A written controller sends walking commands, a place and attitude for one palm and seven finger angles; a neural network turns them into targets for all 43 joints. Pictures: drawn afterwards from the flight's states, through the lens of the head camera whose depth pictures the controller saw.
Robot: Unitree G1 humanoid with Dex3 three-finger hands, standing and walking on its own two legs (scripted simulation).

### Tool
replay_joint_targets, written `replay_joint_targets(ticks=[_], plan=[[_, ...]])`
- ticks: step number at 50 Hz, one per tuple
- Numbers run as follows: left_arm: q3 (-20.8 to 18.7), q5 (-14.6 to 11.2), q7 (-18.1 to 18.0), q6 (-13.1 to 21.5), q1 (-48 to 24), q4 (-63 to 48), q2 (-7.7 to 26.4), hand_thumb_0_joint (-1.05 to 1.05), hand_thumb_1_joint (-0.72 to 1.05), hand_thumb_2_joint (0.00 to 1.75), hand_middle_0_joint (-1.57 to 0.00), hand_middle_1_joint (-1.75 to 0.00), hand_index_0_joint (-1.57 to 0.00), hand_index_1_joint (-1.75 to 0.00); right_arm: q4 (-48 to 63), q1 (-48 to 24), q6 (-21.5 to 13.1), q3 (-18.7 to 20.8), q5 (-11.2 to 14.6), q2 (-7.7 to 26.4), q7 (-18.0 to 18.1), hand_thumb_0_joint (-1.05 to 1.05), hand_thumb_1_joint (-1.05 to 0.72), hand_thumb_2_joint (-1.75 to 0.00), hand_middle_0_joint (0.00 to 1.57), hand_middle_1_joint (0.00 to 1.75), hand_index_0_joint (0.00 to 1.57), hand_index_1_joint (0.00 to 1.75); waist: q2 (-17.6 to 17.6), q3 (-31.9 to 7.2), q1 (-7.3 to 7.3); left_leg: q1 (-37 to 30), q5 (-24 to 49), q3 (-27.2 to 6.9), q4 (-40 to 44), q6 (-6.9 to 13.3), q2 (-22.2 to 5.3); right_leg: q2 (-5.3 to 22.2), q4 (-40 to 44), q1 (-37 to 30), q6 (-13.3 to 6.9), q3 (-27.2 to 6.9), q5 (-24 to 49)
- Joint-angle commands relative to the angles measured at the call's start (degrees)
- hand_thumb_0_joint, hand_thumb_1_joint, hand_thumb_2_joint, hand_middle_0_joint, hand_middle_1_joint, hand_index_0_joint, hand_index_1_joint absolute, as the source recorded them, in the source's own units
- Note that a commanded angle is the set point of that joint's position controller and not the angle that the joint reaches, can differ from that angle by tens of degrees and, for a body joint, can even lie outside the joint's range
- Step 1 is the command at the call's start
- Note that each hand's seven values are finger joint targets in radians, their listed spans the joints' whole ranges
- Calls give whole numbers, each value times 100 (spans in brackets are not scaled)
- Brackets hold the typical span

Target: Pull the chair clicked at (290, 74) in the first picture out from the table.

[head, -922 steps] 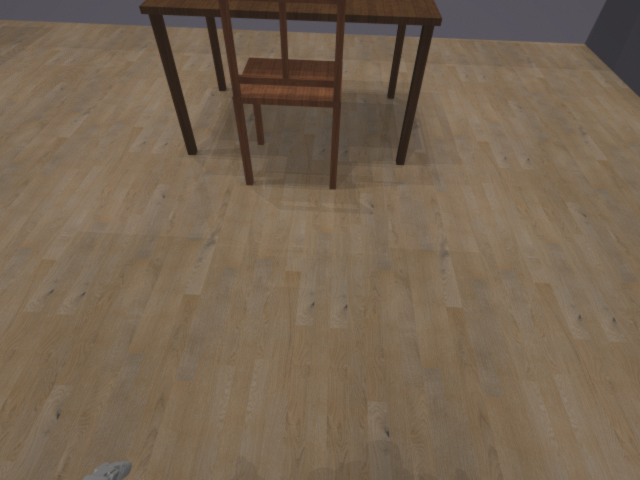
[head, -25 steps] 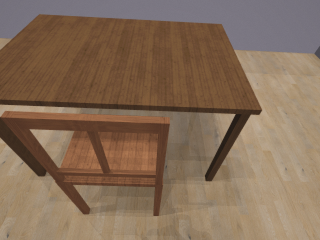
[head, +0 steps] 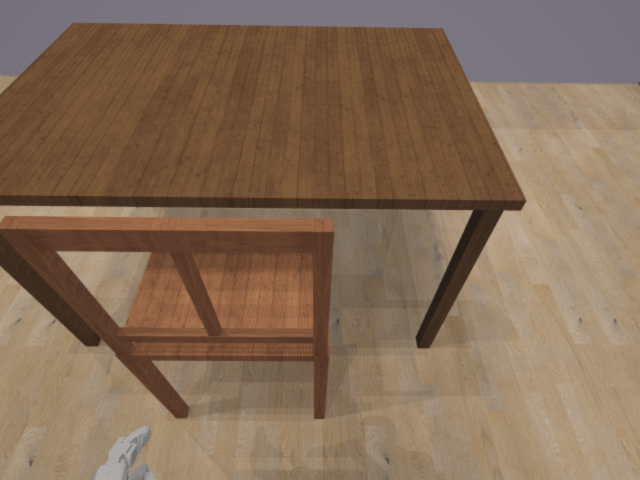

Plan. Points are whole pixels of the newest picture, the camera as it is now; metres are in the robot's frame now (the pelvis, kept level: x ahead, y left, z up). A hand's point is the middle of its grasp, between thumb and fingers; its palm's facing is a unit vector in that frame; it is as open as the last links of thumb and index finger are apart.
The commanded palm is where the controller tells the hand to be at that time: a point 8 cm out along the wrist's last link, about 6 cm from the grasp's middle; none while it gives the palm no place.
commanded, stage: raise the hand toward the chair's back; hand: left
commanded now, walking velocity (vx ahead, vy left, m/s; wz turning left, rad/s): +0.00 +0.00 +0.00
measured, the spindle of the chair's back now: (199, 295) +0.41 +0.21 -0.08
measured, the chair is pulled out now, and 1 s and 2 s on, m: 0.00 0.00 0.00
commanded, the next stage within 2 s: aim the fingers beside a spindle in 1.96 s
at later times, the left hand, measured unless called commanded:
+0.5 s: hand (189, 476) +0.14 +0.16 -0.05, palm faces +0.09 -0.99 -0.07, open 11.1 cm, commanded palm +0.13 +0.21 -0.05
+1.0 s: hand (181, 437) +0.19 +0.18 -0.06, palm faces +0.02 -1.00 -0.03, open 15.3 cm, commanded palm +0.16 +0.24 -0.04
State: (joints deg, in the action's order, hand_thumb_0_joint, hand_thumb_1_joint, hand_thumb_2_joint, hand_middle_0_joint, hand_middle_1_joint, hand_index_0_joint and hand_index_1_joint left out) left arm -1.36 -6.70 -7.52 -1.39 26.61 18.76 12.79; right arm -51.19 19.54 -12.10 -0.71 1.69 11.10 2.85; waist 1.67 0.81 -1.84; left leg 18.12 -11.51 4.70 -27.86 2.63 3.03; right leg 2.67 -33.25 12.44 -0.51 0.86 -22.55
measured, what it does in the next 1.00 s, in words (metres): lowers itself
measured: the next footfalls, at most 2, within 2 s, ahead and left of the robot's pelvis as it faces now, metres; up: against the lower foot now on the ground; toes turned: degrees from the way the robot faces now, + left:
none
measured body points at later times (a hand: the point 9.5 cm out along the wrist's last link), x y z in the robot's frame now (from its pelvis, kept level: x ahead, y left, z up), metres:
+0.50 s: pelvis -0.05 -0.05 -0.11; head +0.02 -0.04 +0.33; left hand +0.13 +0.21 -0.04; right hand +0.18 -0.26 -0.18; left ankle +0.03 +0.09 -0.73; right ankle -0.05 -0.12 -0.73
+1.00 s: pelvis -0.04 -0.01 -0.10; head +0.05 +0.01 +0.34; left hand +0.18 +0.24 -0.06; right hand +0.14 -0.27 -0.18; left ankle +0.03 +0.09 -0.73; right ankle -0.05 -0.11 -0.73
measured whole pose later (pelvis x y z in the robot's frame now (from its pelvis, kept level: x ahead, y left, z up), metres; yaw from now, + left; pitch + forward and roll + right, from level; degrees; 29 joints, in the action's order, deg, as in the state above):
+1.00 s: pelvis -0.04 -0.01 -0.10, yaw +0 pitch +17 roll -3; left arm -8.5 -15.8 12.8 22.4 21.6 -1.8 13.9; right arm -34.8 11.2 -15.0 2.5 0.4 14.9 4.1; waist -1.2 -6.6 0.0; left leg 61.0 -25.9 0.0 -70.0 1.7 -2.0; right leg -1.6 -69.5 50.7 -1.7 5.1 -35.6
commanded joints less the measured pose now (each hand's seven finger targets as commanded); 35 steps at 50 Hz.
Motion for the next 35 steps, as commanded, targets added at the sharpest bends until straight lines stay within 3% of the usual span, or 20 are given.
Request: replay_joint_targets(ticks=[1,2,3,4,5,7,9,13,14,17,18,20,22,24,27,28,30,32,33,35], plan=[[46,-29,302,1114,-834,-1759,-142,0,71,82,-18,-27,-18,-27,1346,-515,-775,422,-129,1164,-6,0,-90,-90,20,30,20,30,757,-719,-318,238,86,-917,-842,4,-395,-295,-131,1977,21,439,649],[-239,-18,440,1396,-293,-1357,-97,0,69,81,-18,-27,-18,-27,1503,-580,-752,507,-159,1124,-55,0,-90,-90,20,30,20,30,1008,-986,-151,532,226,-941,-1155,-50,-420,-359,-507,2270,2,527,596],[-247,-137,686,1676,437,-950,-280,0,67,80,-18,-26,-18,-26,1695,-708,-741,540,-134,1057,-145,0,-90,-90,20,30,20,30,941,-950,117,807,262,-842,-1372,-112,-376,-390,-720,2376,-38,507,597],[-194,-338,947,2043,681,-875,-479,0,64,79,-17,-26,-17,-26,1805,-872,-770,555,-183,1012,-227,0,-90,-90,20,30,20,30,1120,-1109,238,1147,164,-755,-1716,-180,-375,-356,-1073,2596,-38,466,633],[-434,-552,1262,2401,1071,-865,-407,0,62,78,-17,-26,-17,-26,1930,-978,-753,590,-188,998,-300,0,-90,-90,20,30,20,30,954,-1213,448,1438,72,-655,-1959,-247,-357,-342,-1336,2689,-49,383,717],[-795,-889,1925,3135,1068,-1139,-149,0,57,76,-17,-25,-17,-25,2243,-1164,-707,625,-147,1016,-419,0,-90,-90,20,30,20,30,493,-1562,599,1973,-8,-525,-2427,-320,-283,-290,-1859,2789,-83,183,1040],[-1483,-901,2285,3542,677,-1484,619,0,53,74,-16,-24,-16,-24,2532,-1289,-602,686,-107,1043,-465,0,-90,-90,20,30,20,30,-331,-1756,738,2428,-196,-379,-2807,-334,-233,-223,-2188,2900,-139,-125,972],[-1571,-783,2122,3204,-215,-2503,949,0,43,70,-15,-23,-15,-23,3031,-1382,-290,674,-95,1022,-338,0,-90,-90,20,30,20,30,-487,-1555,517,2813,-1015,-368,-3146,-169,-242,-273,-2085,3450,-72,-530,-462],[-1475,-836,2060,3189,-304,-2783,808,0,41,69,-15,-22,-15,-22,3086,-1281,-271,661,-89,970,-283,0,-90,-90,20,30,20,30,-512,-1648,458,2787,-1023,-409,-3277,-142,-268,-236,-2009,3415,-24,-707,-503],[-1216,-992,1994,3537,-1177,-3920,776,0,34,66,-14,-21,-14,-21,3023,-1008,-382,531,-90,880,-116,0,-90,-90,20,30,20,30,-725,-1885,133,2784,-1037,-585,-3709,-92,-339,-213,-1905,3551,94,-934,-419],[-999,-1024,2047,3669,-1606,-4236,748,0,32,65,-14,-21,-14,-21,2961,-921,-440,487,-102,898,-57,0,-90,-90,20,30,20,30,-522,-1950,-81,2851,-1043,-633,-3870,-58,-382,-269,-1937,3710,134,-943,-418],[-686,-1052,2254,3784,-1638,-3861,603,0,27,63,-14,-20,-14,-20,2695,-799,-584,443,-87,935,66,0,-90,-90,20,30,20,30,-312,-1660,-258,3069,-1180,-730,-4045,-53,-434,-251,-1884,3873,146,-990,-484],[-589,-1082,2549,3672,-1587,-3394,612,0,22,61,-13,-19,-13,-19,2495,-738,-716,405,-55,1008,178,0,-90,-90,20,30,20,30,-131,-1579,-323,3250,-1222,-792,-4143,-39,-480,-252,-1914,3947,186,-965,-477],[-666,-1068,2759,3280,-1399,-2966,716,0,18,59,-13,-19,-13,-19,2445,-745,-743,388,1,1028,257,0,-90,-90,20,30,20,30,-77,-1692,-268,3364,-1189,-802,-4151,-30,-478,-177,-1860,3829,257,-1063,-434],[-1260,-1120,2790,2373,-828,-2556,1047,0,11,56,-12,-18,-12,-18,2535,-934,-624,404,51,988,296,0,-90,-90,20,30,20,30,69,-2110,151,3333,-1054,-820,-3898,-83,-413,-35,-1744,3183,331,-1178,-330],[-1650,-1113,2674,2072,-515,-2347,1211,0,8,55,-12,-17,-12,-17,2541,-1058,-546,432,68,961,298,0,-90,-90,20,30,20,30,50,-2294,377,3249,-884,-808,-3833,-86,-385,-44,-1778,2960,328,-1157,-165],[-1887,-1216,2433,1793,-371,-2809,1132,0,4,53,-11,-16,-11,-16,2653,-1112,-442,461,48,827,263,0,-90,-90,20,30,20,30,138,-2573,511,3024,-580,-794,-3642,-135,-343,56,-1810,2494,426,-1111,582],[-2081,-1284,2143,1825,-343,-3083,1050,0,-1,51,-11,-16,-11,-16,2633,-1120,-399,476,10,752,241,0,-90,-90,20,30,20,30,208,-2623,554,2872,-276,-783,-3544,-174,-351,28,-1958,2305,464,-944,1392],[-2183,-1233,1997,1923,-282,-3101,1112,0,-3,50,-11,-15,-11,-15,2573,-1177,-409,480,-13,731,234,0,-90,-90,20,30,20,30,38,-2596,628,2757,-75,-780,-3490,-165,-351,-55,-2086,2356,385,-758,1663],[-1859,-1172,1864,2282,-388,-3187,807,0,-8,48,-10,-15,-10,-15,2451,-1045,-460,500,-78,724,160,0,-90,-90,20,30,20,30,59,-2290,405,2574,98,-781,-3423,-184,-373,-185,-2240,2758,293,-446,1915]])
